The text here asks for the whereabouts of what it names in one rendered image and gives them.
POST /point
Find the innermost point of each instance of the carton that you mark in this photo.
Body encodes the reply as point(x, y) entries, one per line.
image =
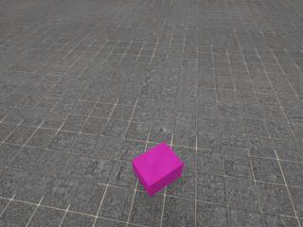
point(157, 167)

